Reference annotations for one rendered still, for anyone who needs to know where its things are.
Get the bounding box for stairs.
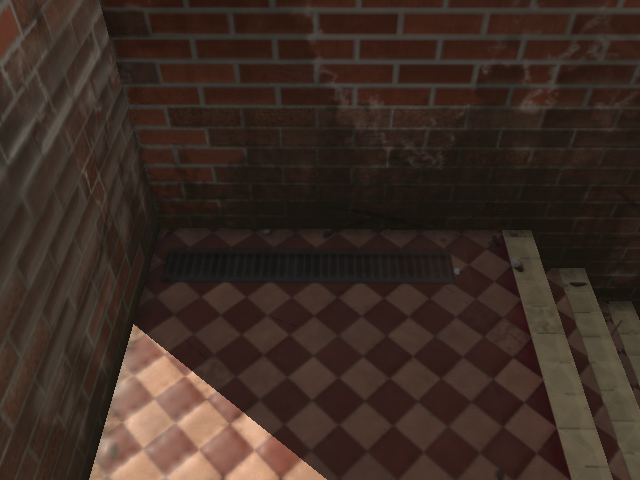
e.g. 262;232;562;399
544;268;640;480

